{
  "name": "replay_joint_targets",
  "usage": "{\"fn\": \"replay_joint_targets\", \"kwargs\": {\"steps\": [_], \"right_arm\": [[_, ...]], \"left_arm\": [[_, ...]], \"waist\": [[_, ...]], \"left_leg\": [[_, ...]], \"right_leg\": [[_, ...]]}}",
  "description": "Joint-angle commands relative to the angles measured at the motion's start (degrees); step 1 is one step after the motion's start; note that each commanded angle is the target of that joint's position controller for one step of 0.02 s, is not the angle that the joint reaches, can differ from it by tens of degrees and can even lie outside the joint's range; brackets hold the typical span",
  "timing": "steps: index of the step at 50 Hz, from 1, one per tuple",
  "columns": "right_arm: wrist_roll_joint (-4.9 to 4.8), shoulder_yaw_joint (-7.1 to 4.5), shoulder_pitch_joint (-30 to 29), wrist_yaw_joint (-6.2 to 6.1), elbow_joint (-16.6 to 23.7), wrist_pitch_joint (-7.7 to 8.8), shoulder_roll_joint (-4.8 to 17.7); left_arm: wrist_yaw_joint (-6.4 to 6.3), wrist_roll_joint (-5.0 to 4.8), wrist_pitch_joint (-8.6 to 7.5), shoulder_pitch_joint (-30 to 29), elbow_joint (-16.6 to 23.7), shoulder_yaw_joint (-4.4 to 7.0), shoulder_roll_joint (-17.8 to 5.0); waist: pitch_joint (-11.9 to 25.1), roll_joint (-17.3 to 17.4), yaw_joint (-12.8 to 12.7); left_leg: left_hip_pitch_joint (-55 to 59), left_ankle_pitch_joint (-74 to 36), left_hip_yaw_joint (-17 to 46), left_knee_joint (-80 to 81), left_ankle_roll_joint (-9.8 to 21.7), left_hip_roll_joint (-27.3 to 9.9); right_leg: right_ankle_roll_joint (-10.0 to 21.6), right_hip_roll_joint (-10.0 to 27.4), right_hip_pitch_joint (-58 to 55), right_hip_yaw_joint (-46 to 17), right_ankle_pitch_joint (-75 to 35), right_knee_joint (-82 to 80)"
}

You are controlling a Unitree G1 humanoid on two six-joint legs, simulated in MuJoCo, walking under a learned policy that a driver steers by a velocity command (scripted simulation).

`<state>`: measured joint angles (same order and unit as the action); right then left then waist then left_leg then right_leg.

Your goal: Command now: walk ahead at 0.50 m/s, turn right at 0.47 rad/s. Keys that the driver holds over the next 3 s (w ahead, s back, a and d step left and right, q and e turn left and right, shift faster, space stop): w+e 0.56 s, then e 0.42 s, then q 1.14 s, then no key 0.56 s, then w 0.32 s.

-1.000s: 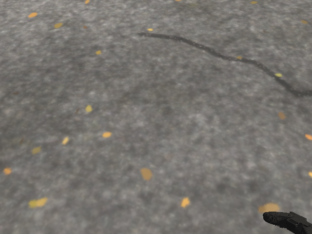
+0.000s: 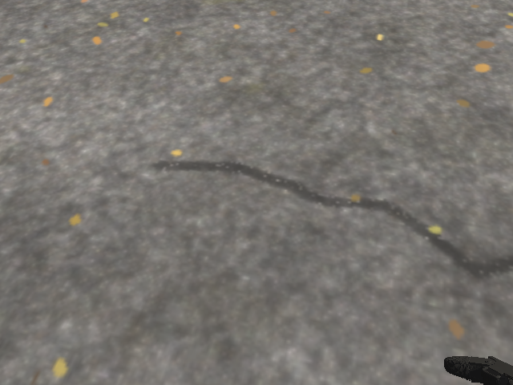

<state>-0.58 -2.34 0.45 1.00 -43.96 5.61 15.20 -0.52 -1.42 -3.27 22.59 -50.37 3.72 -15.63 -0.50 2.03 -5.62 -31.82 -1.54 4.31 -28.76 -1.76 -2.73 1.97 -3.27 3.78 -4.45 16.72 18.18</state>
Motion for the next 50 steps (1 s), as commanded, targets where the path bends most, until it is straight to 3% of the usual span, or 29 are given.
{"fn": "replay_joint_targets", "kwargs": {"steps": [1, 2, 3, 4, 5, 6, 7, 8, 9, 12, 17, 21, 24, 26, 27, 28, 29, 30, 31, 32, 33, 34, 36, 38, 43, 47, 50], "right_arm": [[-0.33, -2.18, -0.2, 0.2, 3.4, 1.58, 7.5], [-0.15, -2.93, 4.7, -0.07, 2.0, 1.73, 8.7], [0.79, -3.89, 12.4, -0.48, 0.7, 2.05, 11.2], [1.55, -5.26, 19.9, -0.92, -0.2, 1.66, 16.3], [1.01, -5.05, 22.1, -0.51, -1.3, 0.9, 15.3], [0.66, -3.66, 18.7, -0.44, -0.3, 0.85, 10.3], [0.58, -2.96, 15.5, -0.51, 0.2, 0.66, 7.9], [0.79, -2.4, 12.4, -0.43, 0.1, 0.54, 6.3], [1.1, -2.03, 10.4, -0.45, -0.1, 0.53, 5.0], [1.32, -2.59, 9.3, -0.59, -1.1, 1.16, 6.0], [1.22, -3.45, 10.6, -1.25, -2.8, 0.99, 8.5], [0.52, -3.95, 13.6, -1.63, -3.8, 0.01, 10.5], [-0.42, -4.5, 15.4, -1.59, -4.8, -1.1, 12.0], [-1.01, -5.01, 14.8, -1.77, -4.7, -1.85, 13.7], [-1.3, -5.28, 14.5, -1.92, -4.6, -2.29, 14.5], [-1.54, -5.19, 13.6, -2.05, -4.4, -2.74, 14.4], [-0.62, -4.46, 14.1, -2.28, -3.7, -2.62, 12.6], [2.5, -1.83, 18.4, -1.73, -0.3, -1.51, 3.9], [0.9, -1.71, 16.3, -1.05, 0.3, 0.55, 7.1], [-1.31, -2.6, 10.6, -0.74, 1.9, 1.29, 10.4], [-1.0, -2.24, 9.5, -1.02, 2.2, 1.58, 9.6], [0.37, -2.43, 9.6, -1.64, 1.3, 1.31, 9.6], [0.96, -3.12, 10.9, -1.94, 1.3, -0.46, 10.7], [1.36, -2.67, 11.9, -2.18, 1.5, -1.77, 8.5], [1.39, -1.76, 6.2, -2.09, 3.2, -2.85, 6.6], [0.78, -1.78, 1.0, -1.47, 5.1, -3.13, 7.1], [0.74, -2.44, 2.3, -1.04, 5.2, -2.6, 8.4]], "left_arm": [[-0.68, -0.02, 0.11, -1.4, 3.3, 2.62, -10.3], [-0.69, 0.17, 0.3, -1.6, 3.6, 2.22, -8.9], [-0.49, 0.64, 0.24, -2.2, 4.6, 1.17, -6.0], [-0.44, 0.79, -0.35, 1.8, 6.6, -0.07, -1.6], [-0.37, -0.35, -1.05, 4.1, 7.7, -0.22, -2.5], [-0.4, -1.09, -1.01, 1.4, 7.2, 1.26, -8.1], [-0.41, -0.95, -0.66, -2.3, 7.8, 1.66, -8.9], [-0.41, -0.54, -0.27, -3.7, 8.1, 1.75, -8.1], [-0.26, -0.23, 0.24, -4.2, 8.4, 2.01, -7.3], [0.25, -0.28, 1.66, -4.9, 9.7, 1.72, -4.4], [1.19, 0.0, 1.74, -10.6, 12.4, 1.26, -3.3], [2.75, 0.18, 1.43, -18.5, 15.4, 0.52, -2.3], [3.58, 0.12, 1.65, -21.5, 17.6, 0.64, -3.1], [3.81, 0.33, 1.9, -19.9, 18.1, 1.45, -4.8], [3.72, 0.38, 2.1, -16.2, 17.5, 2.31, -6.3], [3.41, 0.22, 2.21, -7.9, 15.4, 3.79, -8.6], [2.33, 0.33, 2.69, 1.6, 12.8, 5.88, -12.9], [1.4, 0.33, 2.62, 0.0, 13.2, 6.75, -20.2], [1.88, 1.07, 1.58, 0.5, 16.2, 5.53, -17.6], [2.35, 1.52, 0.74, -2.0, 16.1, 4.35, -14.0], [2.31, 0.86, 0.3, -4.5, 15.9, 3.85, -12.0], [2.06, 0.46, 0.38, -8.0, 16.2, 3.47, -10.4], [1.52, 1.54, 0.79, -11.8, 17.7, 2.88, -9.3], [1.01, 1.75, 0.79, -12.1, 17.5, 3.28, -10.7], [-0.98, 0.49, 2.78, -10.8, 16.5, 3.55, -11.5], [-1.45, 0.63, 4.16, -9.8, 16.2, 3.47, -11.3], [-1.47, 0.7, 4.62, -10.9, 16.5, 2.99, -10.3]], "waist": [[-0.2, -8.4, 4.6], [2.1, -8.1, 7.0], [8.4, -5.5, 10.5], [17.4, 6.9, 11.0], [20.2, 18.2, 10.1], [12.5, 10.2, 10.5], [7.3, 6.3, 10.0], [3.8, 4.2, 8.5], [1.7, 5.3, 7.1], [0.0, 4.8, 5.8], [-1.2, 1.9, 6.7], [-3.5, 0.8, 9.7], [-4.6, 1.1, 9.9], [-2.6, 2.7, 7.7], [0.1, 3.5, 5.2], [4.3, 2.6, 0.4], [9.2, -1.2, -3.9], [12.3, -18.5, 3.1], [24.0, -13.9, 0.4], [18.4, -8.4, -0.6], [12.3, -5.4, 1.3], [8.5, -2.3, 3.6], [6.3, -3.4, 6.8], [6.7, -3.5, 8.0], [8.1, -6.4, 6.3], [6.8, -8.1, 4.5], [6.6, -10.0, 5.2]], "left_leg": [[8.9, 3.8, -0.6, 2.7, 1.3, 0.9], [16.0, 5.1, -1.5, 4.4, 2.6, 1.0], [28.7, 6.2, 2.4, 3.0, 5.4, -3.9], [49.5, 10.9, 19.7, 3.8, 11.4, -16.8], [53.5, 23.3, 38.1, 10.3, 16.0, -22.7], [47.0, 28.9, 32.7, 12.0, 14.0, -20.5], [39.9, 25.7, 24.0, 12.6, 11.9, -18.2], [33.5, 20.3, 17.9, 14.4, 11.1, -15.7], [29.1, 16.2, 13.3, 16.0, 10.7, -14.0], [24.1, 7.8, 4.6, 19.8, 11.5, -12.7], [26.5, -1.0, -5.5, 21.0, 11.6, -12.1], [29.5, -1.7, -10.8, 20.7, 10.5, -12.6], [34.8, -6.1, -12.8, 18.1, 9.4, -14.4], [36.9, -22.7, -14.9, 11.8, 8.2, -14.5], [37.1, -32.3, -15.9, 5.4, 7.6, -14.1], [34.4, -36.1, -17.7, -5.6, 6.2, -12.4], [22.8, -25.8, -18.0, -21.9, 3.3, -9.9], [-3.4, 29.4, -16.1, -43.4, -1.0, 1.1], [-8.9, 39.5, -1.6, -53.4, -1.4, 4.9], [-12.3, 34.6, 0.8, -53.5, -0.5, 1.7], [-11.9, 30.3, 0.1, -49.1, 0.2, -0.4], [-9.4, 27.2, -0.1, -44.5, 0.0, -2.5], [-2.2, 24.6, 0.1, -40.2, -0.4, -3.2], [0.1, 22.6, -0.9, -35.1, -1.8, -2.0], [1.9, 10.5, -0.7, -20.0, -3.6, 1.5], [3.1, 9.7, 0.8, -11.5, -3.4, 3.6], [5.4, 12.5, 1.2, -5.2, -2.1, 4.1]], "right_leg": [[7.9, 14.9, 3.6, -12.9, -10.8, 0.0], [6.6, 12.7, 4.7, -12.2, -13.1, 4.6], [4.8, 8.9, 9.6, -9.7, -12.0, 16.4], [0.9, 1.4, 26.6, -2.0, 2.8, 36.4], [0.0, 0.9, 38.8, -2.2, 18.6, 49.0], [0.1, 4.3, 42.5, -4.6, 14.6, 54.4], [0.0, 6.5, 42.4, -3.0, 9.7, 54.6], [-0.3, 8.2, 40.3, -2.3, 5.8, 52.5], [-0.5, 9.8, 38.4, -2.5, 3.1, 50.1], [-1.4, 11.2, 35.8, -1.3, -1.7, 47.6], [-2.1, 11.0, 37.2, -0.1, -13.6, 34.4], [-1.0, 9.8, 35.4, 4.1, -17.9, 23.8], [0.8, 8.8, 35.2, 6.1, -13.4, 19.8], [3.0, 5.7, 29.9, 9.0, -7.6, 18.7], [4.4, 3.4, 24.2, 10.7, -5.0, 18.4], [6.3, 0.5, 13.1, 12.0, -7.5, 14.8], [8.8, 1.8, -3.9, 6.4, -12.2, 12.9], [17.8, 17.7, -22.2, -22.6, -18.7, 10.5], [24.3, 24.9, -26.4, -41.4, -21.0, 2.9], [21.1, 22.9, -22.6, -31.9, -29.7, 3.0], [18.6, 19.7, -14.8, -23.3, -34.5, 4.0], [16.2, 17.2, -6.9, -18.1, -36.4, 3.6], [15.1, 15.1, 4.1, -14.1, -41.4, 1.4], [15.3, 13.9, 8.3, -11.5, -46.7, 1.0], [11.7, 10.1, 9.7, -9.5, -40.6, 3.0], [10.1, 10.1, 8.2, -14.3, -30.8, 5.2], [9.1, 10.7, 5.0, -18.5, -26.8, 8.8]]}}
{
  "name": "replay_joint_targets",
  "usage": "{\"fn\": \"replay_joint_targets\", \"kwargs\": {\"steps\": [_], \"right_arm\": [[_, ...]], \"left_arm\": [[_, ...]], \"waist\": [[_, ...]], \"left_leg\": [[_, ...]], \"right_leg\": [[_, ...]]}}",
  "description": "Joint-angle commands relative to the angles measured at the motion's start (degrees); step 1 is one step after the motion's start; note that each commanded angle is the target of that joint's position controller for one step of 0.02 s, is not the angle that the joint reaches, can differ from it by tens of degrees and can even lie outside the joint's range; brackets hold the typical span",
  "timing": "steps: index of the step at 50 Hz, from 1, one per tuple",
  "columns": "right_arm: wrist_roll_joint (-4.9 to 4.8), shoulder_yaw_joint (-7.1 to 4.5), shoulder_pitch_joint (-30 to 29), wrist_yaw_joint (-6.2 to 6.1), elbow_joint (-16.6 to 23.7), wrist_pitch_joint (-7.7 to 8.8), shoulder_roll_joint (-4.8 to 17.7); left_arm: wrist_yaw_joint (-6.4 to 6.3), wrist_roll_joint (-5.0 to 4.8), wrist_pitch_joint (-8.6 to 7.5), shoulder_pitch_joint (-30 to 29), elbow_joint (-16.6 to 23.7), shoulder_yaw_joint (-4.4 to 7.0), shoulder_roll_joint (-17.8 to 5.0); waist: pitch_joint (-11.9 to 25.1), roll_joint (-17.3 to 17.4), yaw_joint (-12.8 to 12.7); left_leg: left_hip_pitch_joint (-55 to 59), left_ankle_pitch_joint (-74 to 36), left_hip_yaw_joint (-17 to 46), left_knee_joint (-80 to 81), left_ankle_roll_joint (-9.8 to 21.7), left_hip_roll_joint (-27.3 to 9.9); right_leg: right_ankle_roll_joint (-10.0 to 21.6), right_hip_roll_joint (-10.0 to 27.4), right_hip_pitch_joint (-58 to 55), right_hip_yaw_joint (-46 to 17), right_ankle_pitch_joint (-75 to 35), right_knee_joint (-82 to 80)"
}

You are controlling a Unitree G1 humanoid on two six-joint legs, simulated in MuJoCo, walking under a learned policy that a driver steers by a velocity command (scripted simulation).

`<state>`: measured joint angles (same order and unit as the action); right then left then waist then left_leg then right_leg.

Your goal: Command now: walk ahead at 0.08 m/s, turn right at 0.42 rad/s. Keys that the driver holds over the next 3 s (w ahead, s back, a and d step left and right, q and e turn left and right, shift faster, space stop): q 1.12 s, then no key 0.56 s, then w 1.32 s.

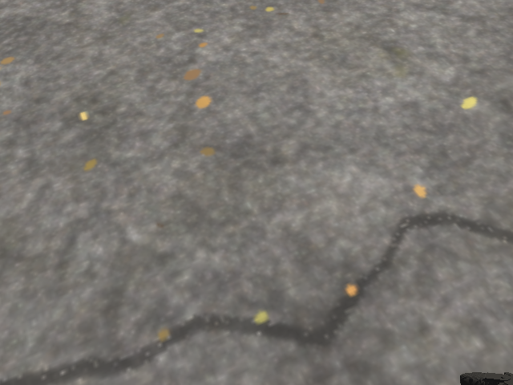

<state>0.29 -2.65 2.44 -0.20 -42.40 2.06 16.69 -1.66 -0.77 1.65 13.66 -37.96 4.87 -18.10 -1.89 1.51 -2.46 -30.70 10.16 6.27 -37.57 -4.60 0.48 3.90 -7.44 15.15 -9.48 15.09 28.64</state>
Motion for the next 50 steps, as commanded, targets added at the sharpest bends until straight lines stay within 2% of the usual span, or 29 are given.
{"fn": "replay_joint_targets", "kwargs": {"steps": [1, 2, 3, 4, 5, 6, 9, 11, 14, 17, 19, 21, 22, 23, 25, 27, 30, 31, 32, 33, 34, 35, 36, 37, 38, 39, 41, 44, 50], "right_arm": [[-0.01, -2.2, 2.0, 0.4, 3.1, 1.34, 6.9], [0.42, -2.12, 3.3, 0.6, 2.8, 1.88, 6.5], [1.78, -2.13, 3.4, 0.47, 3.5, 2.33, 8.3], [3.12, -1.77, 1.0, 0.28, 4.2, 1.97, 9.3], [2.83, -0.07, 1.7, 0.47, 2.8, 1.62, 3.1], [1.77, 0.53, 1.7, 1.14, 2.9, 1.49, 1.8], [-0.28, -1.05, -0.3, 1.48, 3.1, 0.09, 7.5], [-0.72, -2.05, -0.5, 1.05, 4.0, -1.03, 10.0], [-0.95, -2.11, 0.6, 0.77, 4.9, -1.28, 9.1], [-1.48, -2.4, 0.8, 0.59, 6.1, -1.31, 8.0], [-1.68, -2.43, 1.4, 0.57, 6.8, -1.7, 7.0], [-1.06, -2.45, 2.9, 1.09, 7.2, -2.0, 5.9], [-0.77, -2.82, 2.2, 1.38, 7.8, -2.13, 6.5], [-0.81, -3.33, 1.5, 1.59, 8.3, -2.4, 7.3], [-1.51, -2.86, 1.4, 1.75, 8.8, -3.23, 5.4], [-1.8, -2.23, 0.8, 2.3, 9.6, -3.54, 4.0], [-2.01, -3.25, 3.3, 3.01, 10.0, -3.98, 5.7], [-1.69, -3.91, 6.6, 2.77, 9.1, -4.13, 6.3], [-1.42, -4.89, 10.1, 2.08, 8.6, -4.17, 8.1], [-1.34, -6.42, 12.7, 0.9, 9.7, -4.06, 14.4], [1.06, -6.29, 13.3, 1.18, 11.0, -3.22, 18.7], [0.98, -5.06, 13.6, 1.76, 10.8, -2.21, 14.8], [0.8, -4.83, 10.8, 1.61, 10.3, -1.61, 13.8], [-0.46, -4.53, 8.0, 1.14, 10.3, -1.63, 12.1], [-1.04, -4.11, 5.3, 0.56, 10.5, -2.01, 11.2], [-0.82, -3.81, 4.3, 0.21, 10.9, -2.32, 11.0], [-0.45, -3.77, 4.3, -0.54, 11.0, -2.66, 10.7], [-0.88, -3.94, 5.7, -1.41, 10.6, -3.06, 10.6], [-0.83, -4.5, 5.9, -1.1, 11.1, -4.01, 11.3]], "left_arm": [[-0.39, 0.01, -0.37, -2.8, 4.2, 1.4, -6.8], [-0.42, 0.1, -0.58, -2.8, 4.0, 0.75, -5.3], [-0.42, 1.37, -1.09, 0.1, 3.6, -0.41, -1.9], [-0.42, 2.35, -1.54, 8.1, 2.3, -1.0, -0.1], [-0.49, 2.61, -1.23, 8.9, 1.4, -0.88, -2.1], [-0.59, 2.2, -0.79, 6.0, 1.0, -0.19, -4.9], [-0.19, 1.7, 0.31, 1.5, 0.1, 0.31, -4.6], [0.0, 1.32, 0.05, 0.8, -0.9, 0.38, -4.0], [-0.43, 1.4, -0.22, 0.8, -0.7, 0.78, -4.4], [-0.75, 1.57, -0.64, 1.0, -1.2, 1.53, -4.7], [-1.12, 1.67, -0.72, 0.4, -0.9, 2.13, -6.0], [-1.72, 1.94, -0.94, -0.4, -0.1, 2.46, -7.2], [-2.09, 1.74, -1.25, -1.3, 0.7, 2.23, -6.8], [-2.32, 1.57, -1.55, -1.6, 1.2, 2.07, -6.7], [-2.24, 0.65, -1.73, -3.5, 1.3, 2.53, -8.1], [-1.9, 0.45, -1.0, -3.4, 0.9, 3.02, -9.4], [-1.39, -0.3, -0.5, -3.3, 0.9, 3.0, -9.3], [-1.2, -0.85, -0.83, -3.7, 0.8, 2.81, -8.9], [-0.81, -1.01, -1.58, -1.6, 0.1, 2.4, -7.4], [-0.45, 1.26, -2.27, -0.6, 1.3, 1.71, -5.2], [-0.48, 2.82, -2.76, -2.7, 4.0, 0.54, -2.7], [-0.26, 1.5, -2.53, -4.1, 2.9, 1.4, -6.1], [-0.47, 0.38, -2.19, -4.8, 3.3, 1.33, -6.0], [-1.14, 0.82, -1.81, -5.1, 2.2, 1.69, -6.5], [-1.74, 1.43, -1.41, -5.4, 2.1, 1.99, -7.1], [-1.67, 1.6, -1.16, -5.0, 1.7, 2.05, -6.8], [-1.21, 1.45, -1.35, -3.6, 1.3, 1.65, -5.1], [-0.98, 1.25, -1.77, -5.5, 1.7, 0.84, -3.5], [0.22, 0.5, -3.03, -7.7, 2.3, 0.88, -4.3]], "waist": [[8.2, -10.0, 2.8], [8.1, -9.5, 3.7], [10.8, -4.5, 2.3], [12.0, 6.8, -3.0], [12.6, 11.9, -2.8], [10.4, 9.5, -0.8], [7.3, 6.7, -0.7], [6.1, 7.0, -0.4], [7.3, 7.1, 0.3], [7.4, 1.3, 0.9], [6.0, -4.5, 1.6], [5.2, -11.7, 1.9], [4.6, -12.4, 1.3], [3.4, -9.3, 1.1], [1.5, -6.9, 1.5], [2.1, -9.1, 0.5], [4.3, -10.8, 1.3], [5.7, -9.9, 3.1], [7.6, -6.7, 4.6], [9.5, 6.5, 4.7], [14.8, 15.4, 4.6], [15.9, 5.2, 6.7], [11.9, 4.7, 5.0], [7.9, 1.4, 3.8], [5.9, 2.1, 2.8], [5.8, 3.1, 2.0], [7.1, 4.3, 1.4], [7.3, 5.2, 2.4], [6.3, 8.1, 3.9]], "left_leg": [[7.5, -2.7, -1.7, 7.8, 1.8, 0.4], [12.9, -11.6, -2.1, 14.2, 3.5, -0.8], [20.7, -27.5, 4.7, 15.2, 6.5, -8.3], [27.2, -45.8, 14.6, 12.9, 14.6, -16.8], [25.1, -39.6, 22.9, 15.0, 21.1, -21.1], [24.2, -32.3, 22.4, 15.8, 20.9, -18.3], [20.2, -14.9, 17.3, 16.2, 15.3, -11.9], [16.3, -8.7, 14.6, 16.3, 12.8, -8.5], [14.5, -4.9, 15.4, 15.1, 12.3, -7.4], [11.5, -8.7, 10.7, 9.5, 10.8, -3.5], [5.9, -6.8, 5.3, 3.4, 8.5, 0.5], [-1.3, 8.4, -1.4, -6.7, 5.7, 2.9], [-4.0, 20.0, -2.6, -14.6, 4.9, 1.3], [-6.5, 23.3, -2.6, -20.9, 4.1, -0.5], [-8.0, 19.7, -3.4, -18.6, 3.0, -2.7], [-2.7, 15.0, -7.0, -13.3, 2.3, -2.2], [7.7, 8.9, -11.6, -2.3, 3.4, 0.7], [13.6, 3.7, -13.0, 3.9, 4.6, 2.5], [21.9, -4.0, -10.5, 10.4, 6.6, 3.1], [33.9, -29.2, 8.5, 12.9, 12.1, -8.4], [35.4, -41.8, 31.5, 15.3, 26.3, -23.4], [33.5, -41.7, 26.5, 14.6, 28.0, -23.3], [28.6, -29.1, 23.0, 15.8, 25.1, -20.3], [25.5, -18.4, 18.9, 16.9, 21.0, -15.8], [21.7, -14.1, 16.5, 17.6, 18.5, -13.5], [18.1, -14.0, 14.8, 18.3, 17.6, -11.4], [17.6, -13.6, 13.4, 18.6, 17.5, -9.8], [18.8, -8.1, 14.6, 18.4, 17.3, -8.7], [17.3, -0.6, 21.8, 17.8, 17.1, -8.3]], "right_leg": [[6.2, 14.4, -6.6, -13.3, -24.3, 0.3], [4.3, 12.8, -5.4, -12.3, -22.3, 2.5], [1.4, 9.3, -3.0, -9.0, -14.8, 7.8], [-2.1, 3.0, 3.1, -3.6, 9.9, 13.6], [-5.5, 5.4, 4.1, -1.4, 19.1, 14.9], [-6.7, 6.7, 4.5, -0.4, 17.8, 14.8], [-7.4, 7.0, 1.6, 2.4, 8.3, 5.8], [-6.3, 5.1, -3.5, 5.4, 1.4, 0.4], [-4.1, 6.4, -4.9, 6.1, 0.2, 1.2], [-2.1, 8.5, -5.8, 5.2, -2.7, 0.1], [0.7, 13.6, -7.7, 0.9, -10.7, -2.7], [7.1, 24.8, -10.9, -7.2, -24.9, -5.0], [10.3, 29.5, -11.0, -10.2, -31.6, -5.4], [11.4, 31.0, -11.4, -10.1, -35.9, -5.2], [8.5, 27.8, -12.5, -4.1, -36.4, -4.5], [6.7, 24.5, -11.2, 2.1, -37.8, -3.9], [4.4, 22.5, -9.0, 7.7, -35.0, -0.3], [3.0, 21.3, -7.5, 10.0, -35.0, 4.1], [0.0, 18.8, -3.5, 13.4, -31.7, 12.3], [-5.7, 13.6, 11.5, 16.0, -5.2, 27.9], [-8.2, 5.1, 22.5, 9.1, 27.5, 41.1], [-8.7, 7.6, 22.1, 3.2, 27.4, 47.3], [-7.9, 8.2, 23.4, 3.5, 22.1, 46.1], [-7.6, 9.7, 23.7, 3.7, 16.8, 42.4], [-7.6, 10.3, 22.1, 3.6, 12.5, 38.6], [-7.8, 9.3, 18.5, 4.3, 9.8, 37.9], [-8.4, 7.8, 16.4, 4.7, 6.5, 34.8], [-9.2, 7.0, 15.8, 4.1, 4.5, 25.4], [-8.5, 5.2, 9.4, 3.3, 5.6, 12.3]]}}
Over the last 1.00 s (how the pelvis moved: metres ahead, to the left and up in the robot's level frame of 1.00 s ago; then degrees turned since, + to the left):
0.44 -0.10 0.00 -36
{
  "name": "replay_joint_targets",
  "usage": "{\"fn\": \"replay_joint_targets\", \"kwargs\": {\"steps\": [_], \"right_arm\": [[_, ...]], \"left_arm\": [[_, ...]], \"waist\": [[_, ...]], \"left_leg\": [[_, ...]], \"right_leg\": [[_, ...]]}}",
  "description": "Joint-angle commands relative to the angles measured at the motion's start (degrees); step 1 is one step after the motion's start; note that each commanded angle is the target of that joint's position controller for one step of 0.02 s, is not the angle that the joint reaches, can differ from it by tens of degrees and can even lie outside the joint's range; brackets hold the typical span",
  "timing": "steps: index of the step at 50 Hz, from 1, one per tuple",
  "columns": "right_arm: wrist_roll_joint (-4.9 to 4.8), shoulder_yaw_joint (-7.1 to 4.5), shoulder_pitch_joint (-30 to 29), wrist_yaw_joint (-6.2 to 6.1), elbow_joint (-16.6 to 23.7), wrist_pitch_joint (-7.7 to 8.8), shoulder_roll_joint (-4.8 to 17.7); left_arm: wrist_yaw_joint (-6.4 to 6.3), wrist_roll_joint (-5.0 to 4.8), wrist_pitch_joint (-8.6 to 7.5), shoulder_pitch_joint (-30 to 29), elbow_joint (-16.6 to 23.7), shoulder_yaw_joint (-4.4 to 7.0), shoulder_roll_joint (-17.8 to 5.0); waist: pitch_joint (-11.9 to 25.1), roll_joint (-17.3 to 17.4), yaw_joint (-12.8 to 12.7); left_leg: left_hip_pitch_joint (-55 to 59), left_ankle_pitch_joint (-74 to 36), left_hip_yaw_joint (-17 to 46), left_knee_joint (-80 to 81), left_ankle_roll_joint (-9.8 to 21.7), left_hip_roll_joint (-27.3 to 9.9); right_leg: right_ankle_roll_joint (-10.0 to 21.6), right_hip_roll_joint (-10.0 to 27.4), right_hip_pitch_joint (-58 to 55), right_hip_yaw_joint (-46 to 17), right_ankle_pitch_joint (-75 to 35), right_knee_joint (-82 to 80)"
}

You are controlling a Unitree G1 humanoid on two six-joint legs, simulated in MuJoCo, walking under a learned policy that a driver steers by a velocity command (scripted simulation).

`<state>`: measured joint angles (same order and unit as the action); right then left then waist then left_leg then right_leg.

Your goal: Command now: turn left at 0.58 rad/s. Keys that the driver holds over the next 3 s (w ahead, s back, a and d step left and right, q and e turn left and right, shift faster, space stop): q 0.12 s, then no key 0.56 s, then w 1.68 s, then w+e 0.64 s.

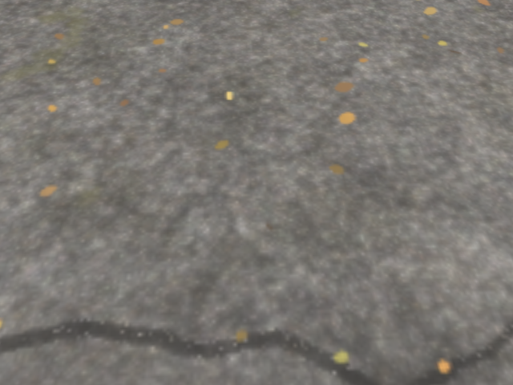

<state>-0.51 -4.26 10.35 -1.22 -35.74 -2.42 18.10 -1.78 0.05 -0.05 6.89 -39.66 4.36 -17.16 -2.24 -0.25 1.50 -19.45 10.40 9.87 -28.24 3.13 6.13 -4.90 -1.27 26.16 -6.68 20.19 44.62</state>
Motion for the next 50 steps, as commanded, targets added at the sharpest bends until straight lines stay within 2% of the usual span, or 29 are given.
{"fn": "replay_joint_targets", "kwargs": {"steps": [1, 4, 5, 6, 7, 8, 9, 10, 12, 14, 17, 19, 21, 22, 23, 24, 25, 26, 28, 34, 36, 38, 39, 41, 44, 46, 48, 49, 50], "right_arm": [[-0.17, -2.9, -2.1, 0.04, 4.5, 0.33, 9.9], [-1.09, -2.74, -3.7, -0.07, 4.9, -0.26, 9.4], [-1.26, -2.38, -2.9, -0.24, 4.9, -0.3, 8.2], [-0.62, -1.56, 0.0, -0.11, 4.9, -0.22, 5.2], [-1.04, -2.2, -1.0, -0.2, 6.5, 0.36, 7.0], [0.24, -3.51, 0.7, -0.31, 5.2, 0.81, 11.1], [-0.11, -4.02, 1.6, -0.17, 3.7, 0.63, 11.7], [-0.17, -3.8, 2.7, -0.37, 2.1, 0.04, 10.1], [-0.23, -2.78, 2.3, -0.34, 1.8, -0.55, 6.7], [-0.54, -1.85, -0.1, -0.22, 2.8, -0.39, 4.7], [0.02, -0.36, -2.4, 0.22, 3.7, -0.17, 2.1], [-0.3, -0.44, -2.4, 0.49, 3.5, -0.07, 2.9], [-0.19, -0.63, 1.2, 0.73, 1.6, 0.09, 2.9], [0.26, -0.66, 1.6, 0.65, 1.4, 0.14, 3.8], [0.61, -1.0, 2.4, 0.17, 2.0, 0.15, 6.8], [1.59, -1.19, -0.4, -0.06, 1.9, 0.05, 9.2], [1.75, -0.11, -2.3, 0.52, 2.6, 0.47, 4.5], [2.01, 0.47, -2.7, 0.9, 2.2, 0.95, 2.7], [1.93, 0.31, -1.6, 1.02, 1.4, 1.72, 3.9], [1.52, 1.08, -0.6, 0.73, 0.1, 2.36, 2.6], [1.3, 0.84, 0.7, 0.42, -0.6, 2.07, 3.4], [0.67, -0.26, 3.9, 0.22, -1.4, 1.71, 7.0], [0.38, -0.54, 5.6, 0.12, -1.9, 1.95, 7.9], [0.25, -0.53, 7.8, -0.12, -2.9, 3.29, 7.3], [-0.68, -0.47, 5.3, 0.05, -2.5, 4.18, 6.2], [-1.07, -0.8, 2.2, 0.51, -2.0, 3.88, 7.4], [-0.82, -0.41, 2.4, 0.8, -2.3, 3.65, 5.8], [-0.3, 0.47, 2.3, 0.96, -2.3, 3.98, 3.2], [0.7, 1.93, 1.3, 1.07, -0.5, 4.62, -1.5]], "left_arm": [[0.58, -0.46, -1.63, -0.7, 4.1, 1.47, -5.4], [1.22, -0.62, -2.45, 2.6, 3.0, 1.87, -5.4], [1.12, -0.22, -2.55, 3.9, 2.6, 2.39, -6.9], [0.75, 0.75, -2.18, 4.5, 3.1, 3.05, -10.4], [1.03, 2.75, -1.74, 3.8, 2.7, 3.41, -13.1], [0.98, 2.52, -2.0, 1.8, 4.0, 2.65, -9.9], [0.65, 1.69, -1.96, -0.6, 4.5, 1.75, -7.2], [0.52, 0.9, -1.83, -2.1, 4.8, 1.34, -6.1], [0.31, -0.03, -1.49, -1.5, 4.2, 0.78, -5.6], [0.22, 0.36, -1.03, 0.4, 3.3, 0.73, -5.7], [0.38, 0.3, -0.39, 0.6, 2.8, 0.91, -6.7], [0.71, -0.16, 0.07, 2.2, 2.0, 1.24, -8.2], [0.89, -1.11, 0.2, 2.0, 1.5, 0.78, -7.7], [1.01, -1.27, -0.29, 4.5, 0.4, 0.28, -6.5], [1.38, 0.18, -1.09, 6.3, 0.2, -0.41, -5.0], [1.72, 1.6, -1.95, 7.8, 0.5, -1.41, -1.8], [1.44, 1.96, -1.97, 4.5, 0.4, -1.4, -3.3], [1.43, 1.69, -1.9, 2.6, 0.3, -1.16, -4.3], [1.01, 1.24, -1.43, 2.2, -0.5, -0.96, -4.9], [0.44, 0.78, -0.99, 4.4, -3.4, -1.04, -4.5], [0.16, 0.5, -0.83, 4.8, -4.4, -1.12, -4.0], [0.06, -0.28, -1.31, 2.2, -3.4, -0.99, -4.2], [0.19, -0.76, -1.99, 0.3, -2.4, -0.91, -4.4], [1.01, -1.78, -3.58, -1.1, -1.2, -0.45, -5.2], [2.68, -2.0, -5.29, -0.4, -1.8, -0.78, -4.6], [3.5, -1.52, -5.71, 3.3, -3.9, -1.03, -3.9], [3.61, -1.08, -5.41, 12.1, -7.8, -0.36, -4.6], [3.18, -1.35, -5.23, 17.1, -8.9, 0.18, -5.9], [2.49, -1.03, -5.25, 22.4, -8.7, 1.12, -11.3]], "waist": [[6.8, 10.1, 0.0], [7.2, 9.8, -2.4], [7.9, 8.0, -2.6], [9.8, -2.5, -0.9], [5.4, -16.5, -0.1], [5.3, -11.5, -0.2], [4.8, -8.2, 0.6], [4.1, -6.3, 1.0], [3.3, -6.5, 0.0], [4.1, -8.1, -1.4], [6.1, -10.8, -2.6], [6.2, -11.9, -3.5], [5.7, -10.5, -1.4], [5.5, -8.6, -1.4], [8.1, -2.5, -2.5], [8.3, 9.8, -6.0], [7.8, 8.6, -3.6], [6.3, 6.9, -3.0], [4.1, 6.9, -2.1], [2.1, 4.5, -2.4], [2.7, 5.1, -1.5], [-1.7, 8.5, 0.9], [-4.2, 10.2, 2.0], [-5.2, 12.0, 2.4], [-2.9, 7.4, 0.9], [-0.1, 6.4, -1.6], [2.9, 4.8, -5.5], [3.9, 2.2, -7.7], [5.4, -11.4, -9.1]], "left_leg": [[6.7, -2.1, 19.6, 7.8, 9.2, -13.9], [6.6, -5.6, 21.1, 4.4, 6.9, -11.8], [3.4, -1.8, 19.4, 1.7, 4.5, -9.6], [-2.9, 13.3, 12.2, -9.2, 1.0, -4.5], [-13.0, 25.9, 0.2, -20.4, -2.3, 3.3], [-13.2, 25.6, 0.9, -32.6, -4.7, -0.8], [-12.7, 22.0, 0.8, -37.0, -5.7, -1.2], [-12.7, 19.3, 0.2, -39.4, -6.9, -1.3], [-13.5, 16.0, -0.6, -40.8, -8.3, -1.1], [-12.3, 15.0, -2.9, -34.2, -9.0, -1.9], [-4.3, 16.5, -6.5, -19.1, -8.9, -5.0], [0.3, 14.7, -9.2, -10.8, -8.5, -4.9], [7.8, 2.6, -10.8, 4.5, -6.6, -4.1], [13.0, -4.0, -8.8, 10.4, -4.9, -5.1], [20.3, -16.1, -1.5, 8.8, -2.8, -11.3], [17.1, -19.7, 3.4, 5.1, 2.2, -16.7], [11.5, -13.1, 3.9, 5.8, 5.0, -16.8], [10.7, -6.9, 2.3, 6.0, 3.5, -14.3], [9.4, -4.9, 1.0, 6.2, 1.3, -12.1], [7.9, -6.2, 0.5, 6.2, 0.8, -11.2], [8.3, 9.4, 1.9, 8.7, 2.1, -11.0], [8.2, 29.2, 10.3, 14.4, 6.4, -15.5], [7.9, 32.3, 15.3, 17.0, 8.7, -18.5], [12.3, 28.6, 21.5, 18.6, 11.8, -23.3], [15.7, 18.9, 15.6, 17.7, 10.5, -22.0], [9.2, 10.6, 7.5, 15.8, 8.5, -17.8], [0.4, 9.4, 2.4, 9.8, 6.2, -14.3], [-4.8, 9.8, -0.7, 2.3, 3.7, -11.6], [-13.5, 15.3, -8.1, -18.5, -1.4, -5.1]], "right_leg": [[0.7, -1.3, -2.6, 0.4, 0.7, -5.8], [2.7, -1.4, -10.5, 1.5, -6.3, -20.0], [4.1, 2.2, -16.3, -0.2, -11.4, -24.3], [8.6, 13.7, -22.7, -9.9, -16.2, -26.1], [18.0, 22.0, -19.2, -22.5, -24.7, -28.6], [21.2, 24.2, -17.0, -22.6, -25.3, -28.0], [19.4, 20.8, -16.0, -17.0, -24.7, -27.0], [17.0, 17.1, -16.0, -12.1, -23.1, -26.1], [16.6, 14.7, -17.0, -7.7, -27.4, -25.2], [16.9, 13.3, -19.6, -4.9, -29.7, -24.7], [16.9, 13.2, -20.2, -2.9, -30.7, -23.5], [17.3, 13.9, -19.7, -3.8, -31.3, -22.8], [15.6, 13.0, -17.3, -3.1, -29.8, -20.8], [12.7, 12.2, -14.6, -2.7, -26.7, -20.5], [8.3, 9.7, -10.4, -0.2, -19.2, -17.1], [4.0, 4.6, -8.8, 5.5, -5.8, -16.6], [1.8, 5.0, -13.2, 5.2, -4.4, -17.9], [1.2, 4.7, -14.0, 5.5, -8.1, -18.4], [1.0, 4.5, -13.8, 5.9, -11.3, -17.8], [0.8, 5.1, -15.2, 5.6, -12.9, -19.3], [0.7, 3.0, -13.9, 8.4, -5.7, -16.4], [1.7, 0.9, -4.6, 10.3, 2.3, -9.0], [2.9, 1.5, -0.3, 9.0, 5.1, -5.4], [5.7, 4.6, 8.6, 4.6, 11.1, 3.7], [8.3, 6.3, 7.6, 4.7, 8.7, -2.2], [7.9, 3.5, -6.3, 8.3, -2.1, -11.0], [6.5, -0.3, -23.3, 11.2, -11.2, -15.8], [7.5, 2.6, -30.3, 7.0, -8.5, -17.4], [12.6, 16.1, -35.5, -13.4, 1.1, -26.9]]}}
Over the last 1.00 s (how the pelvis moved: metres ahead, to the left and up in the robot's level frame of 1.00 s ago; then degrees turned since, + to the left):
0.06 0.06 0.00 25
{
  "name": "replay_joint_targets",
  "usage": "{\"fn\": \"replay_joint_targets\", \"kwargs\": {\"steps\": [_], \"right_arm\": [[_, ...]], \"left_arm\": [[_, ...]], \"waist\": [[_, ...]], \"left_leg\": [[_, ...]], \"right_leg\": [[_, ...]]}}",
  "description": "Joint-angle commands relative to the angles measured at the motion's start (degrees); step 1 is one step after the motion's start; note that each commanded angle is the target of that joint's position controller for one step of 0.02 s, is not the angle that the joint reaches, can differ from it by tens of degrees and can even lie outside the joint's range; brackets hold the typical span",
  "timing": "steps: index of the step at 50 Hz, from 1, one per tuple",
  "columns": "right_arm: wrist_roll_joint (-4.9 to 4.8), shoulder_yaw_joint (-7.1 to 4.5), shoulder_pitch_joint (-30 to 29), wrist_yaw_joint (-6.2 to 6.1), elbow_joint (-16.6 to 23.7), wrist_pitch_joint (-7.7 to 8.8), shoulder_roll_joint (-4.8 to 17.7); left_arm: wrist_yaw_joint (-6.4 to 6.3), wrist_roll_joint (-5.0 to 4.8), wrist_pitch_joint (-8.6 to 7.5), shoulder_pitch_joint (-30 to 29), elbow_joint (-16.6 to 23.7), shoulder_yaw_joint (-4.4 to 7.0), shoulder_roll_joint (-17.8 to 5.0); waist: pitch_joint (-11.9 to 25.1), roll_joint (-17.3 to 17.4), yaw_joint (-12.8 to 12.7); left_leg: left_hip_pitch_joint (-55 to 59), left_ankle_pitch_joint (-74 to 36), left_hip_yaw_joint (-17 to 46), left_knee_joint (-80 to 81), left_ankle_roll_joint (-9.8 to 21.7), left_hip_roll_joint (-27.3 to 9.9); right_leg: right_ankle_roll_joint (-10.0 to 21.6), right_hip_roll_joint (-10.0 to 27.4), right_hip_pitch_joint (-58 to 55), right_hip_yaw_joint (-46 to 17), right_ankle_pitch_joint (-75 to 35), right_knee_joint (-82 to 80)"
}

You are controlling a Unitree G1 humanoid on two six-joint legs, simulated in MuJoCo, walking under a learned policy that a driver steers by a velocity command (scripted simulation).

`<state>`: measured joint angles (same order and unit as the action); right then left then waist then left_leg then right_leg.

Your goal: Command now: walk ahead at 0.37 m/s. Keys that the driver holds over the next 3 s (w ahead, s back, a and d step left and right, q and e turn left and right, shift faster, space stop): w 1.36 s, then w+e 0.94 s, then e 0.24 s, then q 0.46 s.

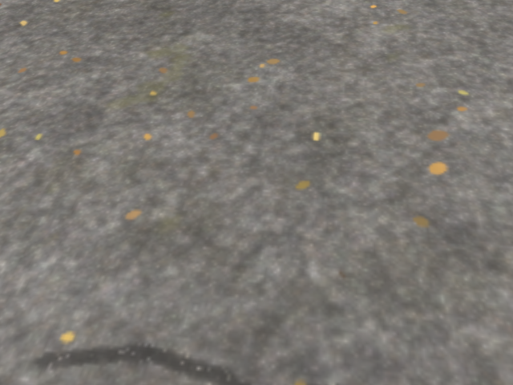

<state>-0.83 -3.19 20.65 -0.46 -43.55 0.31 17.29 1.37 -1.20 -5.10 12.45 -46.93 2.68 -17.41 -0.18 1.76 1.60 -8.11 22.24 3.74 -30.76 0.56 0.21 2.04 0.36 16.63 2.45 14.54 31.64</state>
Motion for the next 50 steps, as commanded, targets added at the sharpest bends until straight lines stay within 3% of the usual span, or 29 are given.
{"fn": "replay_joint_targets", "kwargs": {"steps": [1, 2, 3, 4, 6, 9, 11, 14, 19, 21, 22, 23, 24, 25, 26, 27, 28, 29, 30, 31, 34, 37, 40, 42, 45, 48, 49, 50], "right_arm": [[-0.51, -0.23, -8.5, -0.2, 9.5, 2.89, 2.7], [-1.68, -1.2, -7.6, -0.2, 8.5, 3.62, 6.2], [-1.76, -1.41, -7.7, 0.15, 7.7, 4.04, 6.9], [-1.09, -1.41, -7.8, 0.26, 6.7, 4.31, 6.1], [-0.11, -1.56, -8.3, 0.84, 6.0, 4.3, 5.2], [0.28, -1.24, -9.9, 1.31, 6.4, 3.92, 3.4], [0.23, -0.74, -13.5, 1.37, 7.9, 3.95, 2.2], [-0.08, 0.17, -20.0, 2.11, 9.9, 4.58, 0.4], [-0.64, 0.42, -26.9, 3.74, 12.4, 5.53, 0.8], [-0.55, -0.03, -25.9, 4.11, 12.4, 5.82, 2.2], [-0.39, -0.57, -23.5, 3.94, 11.9, 5.72, 3.5], [-0.32, -1.48, -18.2, 3.53, 10.5, 5.51, 5.3], [-0.38, -2.61, -8.9, 2.85, 7.8, 5.24, 7.5], [0.45, -3.42, 2.0, 1.95, 5.4, 4.78, 10.7], [0.82, -3.95, 4.2, 2.32, 4.0, 4.96, 14.1], [0.29, -2.63, 4.1, 2.07, 3.7, 4.82, 7.7], [0.12, -1.97, -1.1, 1.7, 3.8, 4.74, 6.3], [0.29, -1.68, -5.0, 1.68, 4.0, 4.82, 5.6], [0.83, -1.36, -7.5, 1.93, 4.1, 5.04, 4.5], [1.56, -1.04, -8.7, 2.04, 3.9, 5.41, 3.5], [0.59, -1.19, -8.9, 2.36, 2.2, 6.51, 3.8], [0.63, -1.63, -6.9, 1.69, 0.3, 6.58, 5.9], [0.26, -1.7, -4.7, 1.13, -0.8, 5.95, 7.1], [-0.14, -1.86, -1.5, 1.04, -2.2, 5.58, 8.3], [-0.52, -1.94, 1.2, 0.89, -4.0, 4.53, 8.9], [-0.52, -2.24, 1.2, 0.45, -5.0, 3.35, 9.7], [-0.46, -2.32, 0.2, 0.32, -4.9, 3.0, 10.1], [-0.22, -1.97, -0.6, 0.23, -4.8, 2.62, 9.5]], "left_arm": [[-0.02, 0.99, -0.61, 17.3, -1.1, 3.4, -14.3], [0.02, 0.88, -1.02, 12.1, 0.2, 2.32, -10.8], [-0.13, 0.83, -1.19, 9.3, 1.1, 1.6, -8.1], [-0.13, 1.25, -1.19, 7.5, 1.6, 1.28, -7.5], [-0.26, 1.55, -0.9, 7.0, 1.8, 0.58, -6.0], [-0.5, 1.13, -0.7, 9.4, 0.9, 0.38, -5.8], [-0.91, 1.16, -0.21, 10.2, 0.3, 0.33, -6.0], [-1.65, 1.01, 0.31, 12.0, -0.5, 0.27, -6.5], [-1.95, 0.33, 1.11, 15.3, -2.6, 0.77, -7.4], [-2.17, 0.27, 1.51, 14.6, -2.7, 1.22, -8.2], [-2.34, 0.43, 1.75, 14.2, -2.6, 1.57, -9.1], [-2.46, 0.69, 2.18, 13.6, -2.5, 1.84, -9.8], [-2.58, 1.0, 2.67, 12.4, -2.0, 1.67, -9.6], [-2.79, 2.03, 2.55, 12.6, -0.5, 0.82, -7.7], [-1.77, 1.8, 1.43, 21.9, 0.0, -1.81, 1.9], [-1.24, 0.01, -0.02, 16.7, -0.6, -0.29, -5.3], [-0.95, -1.69, -0.86, 9.7, 2.1, 0.65, -7.9], [-1.19, -1.43, -1.37, 6.1, 3.1, 0.39, -7.2], [-1.4, -0.51, -1.31, 4.8, 3.2, 0.63, -6.6], [-1.39, -0.1, -0.75, 6.5, 2.8, 0.76, -6.0], [-1.69, 0.46, 1.03, 8.1, 2.5, 0.22, -3.2], [-1.9, 1.24, 1.23, 1.3, 5.3, -0.04, -2.9], [-1.23, 1.15, 0.37, -5.4, 6.9, -0.64, -1.6], [-0.67, 0.73, -0.04, -9.5, 8.1, -0.84, -1.3], [0.26, 0.25, -0.4, -13.6, 10.1, -0.62, -2.4], [1.03, 0.34, -0.64, -12.6, 10.7, 0.01, -4.1], [1.02, 0.4, -0.71, -9.2, 9.9, 0.56, -5.1], [0.69, 0.52, -0.7, -1.6, 7.6, 1.81, -7.2]], "waist": [[2.8, -18.5, -8.3], [-2.4, -11.7, -6.2], [-5.5, -9.9, -5.2], [-5.5, -7.6, -4.4], [-5.0, -7.1, -3.7], [-3.6, -6.4, -3.9], [-4.1, -5.5, -4.5], [-5.6, -6.0, -6.4], [-7.9, -5.7, -6.8], [-6.1, -6.6, -4.6], [-3.4, -7.9, -2.9], [0.9, -8.9, 0.1], [6.9, -8.4, 5.1], [15.7, -3.7, 8.6], [25.0, 13.0, 2.4], [22.8, 8.0, 5.7], [11.3, 6.0, 4.6], [5.8, 0.0, 2.7], [2.2, -1.6, 0.7], [1.9, 0.0, -1.5], [0.2, 1.3, -3.7], [-2.9, 0.9, -2.3], [-3.6, 0.3, 0.3], [-3.6, 0.1, 2.2], [-4.1, 0.6, 3.2], [-2.6, 1.9, 1.3], [-0.6, 2.5, -1.0], [4.2, 1.7, -5.0]], "left_leg": [[-33.9, 12.2, 0.3, -28.8, 0.1, 3.7], [-38.5, 8.1, 3.2, -34.5, 1.1, -0.8], [-39.9, 1.8, 2.4, -35.0, 2.0, -2.9], [-39.3, -3.0, 1.6, -34.0, 2.3, -4.4], [-36.2, -9.6, 0.6, -30.9, 1.9, -6.2], [-36.3, -15.3, -2.0, -27.1, -0.1, -6.0], [-36.3, -18.7, -3.0, -20.9, -1.3, -5.7], [-31.6, -26.1, -5.1, -9.0, -1.7, -4.2], [-30.4, -26.5, -5.0, 0.4, 0.6, -2.4], [-27.6, -22.9, -5.3, 2.1, 2.7, -1.1], [-23.5, -20.5, -6.2, 1.8, 3.8, 0.4], [-16.5, -18.7, -7.4, 1.6, 5.3, 2.2], [-3.2, -21.3, -8.0, 3.1, 7.2, 2.5], [17.7, -21.9, 3.2, -0.7, 10.7, -7.5], [37.2, -8.4, 33.7, 4.5, 21.2, -22.5], [33.7, -0.1, 39.6, 12.0, 19.7, -21.6], [24.3, -1.4, 29.8, 14.2, 16.9, -19.6], [14.8, -7.3, 23.1, 16.1, 15.3, -17.5], [7.7, -13.8, 18.0, 17.7, 14.6, -15.1], [3.3, -17.1, 14.6, 19.5, 14.2, -13.4], [-3.5, -20.8, 8.9, 23.5, 15.2, -12.2], [-4.8, -22.5, 4.7, 25.4, 14.9, -10.9], [-4.3, -23.6, 0.2, 25.1, 12.4, -8.4], [-1.9, -22.3, 0.1, 24.5, 11.9, -9.2], [5.5, -22.7, 1.4, 21.6, 11.3, -12.3], [11.5, -29.3, 2.5, 16.7, 9.6, -14.8], [12.0, -37.0, 1.8, 12.5, 8.7, -14.1], [10.2, -44.1, -0.5, 3.3, 7.3, -11.4]], "right_leg": [[13.5, 22.6, -25.1, -43.4, 19.8, -21.8], [13.7, 22.6, -22.1, -41.7, 26.5, -22.7], [11.7, 19.8, -20.0, -35.3, 23.7, -22.6], [10.1, 17.2, -18.9, -30.0, 17.3, -22.8], [8.1, 13.4, -17.2, -21.2, 3.2, -23.4], [8.3, 11.4, -17.8, -13.9, -14.4, -23.6], [8.3, 10.4, -17.1, -10.5, -20.4, -24.1], [7.3, 8.9, -14.6, -6.8, -20.7, -25.6], [8.0, 12.7, -20.3, -6.8, -23.5, -23.9], [7.2, 13.8, -24.0, -6.5, -34.4, -19.9], [6.6, 13.9, -25.5, -6.3, -44.5, -16.1], [6.1, 13.3, -26.3, -5.7, -54.7, -9.3], [4.6, 11.2, -22.3, -3.9, -58.1, 1.9], [3.3, 8.8, -7.9, -3.7, -40.8, 18.7], [-0.3, -3.8, 15.0, -5.7, 12.8, 39.9], [0.3, -2.6, 21.2, -12.3, 17.8, 46.0], [0.7, 0.5, 25.0, -10.4, 13.2, 46.0], [0.8, 3.5, 23.3, -8.7, 7.8, 42.9], [0.2, 5.2, 21.4, -7.7, 4.8, 39.6], [-0.1, 6.8, 17.8, -8.2, 2.6, 38.1], [-2.0, 8.4, 15.5, -7.1, 1.3, 32.9], [-3.8, 9.1, 19.8, -6.2, -7.2, 23.4], [-3.7, 7.2, 17.4, -4.1, -18.2, 9.6], [-3.6, 5.7, 16.0, -3.1, -21.6, 4.6], [-2.1, 5.0, 18.3, -4.0, -19.3, 0.0], [0.3, 3.7, 16.1, -3.7, -12.1, -2.6], [1.3, 2.2, 11.0, -2.3, -10.4, -3.6], [3.0, 0.5, 0.3, -0.7, -10.9, -4.9]]}}
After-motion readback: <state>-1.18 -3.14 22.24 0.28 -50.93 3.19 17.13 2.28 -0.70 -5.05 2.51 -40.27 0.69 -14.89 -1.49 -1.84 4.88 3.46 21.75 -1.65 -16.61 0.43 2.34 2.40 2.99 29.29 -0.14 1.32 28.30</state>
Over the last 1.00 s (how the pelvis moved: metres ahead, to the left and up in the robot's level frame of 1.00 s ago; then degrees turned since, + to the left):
0.07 -0.01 -0.01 11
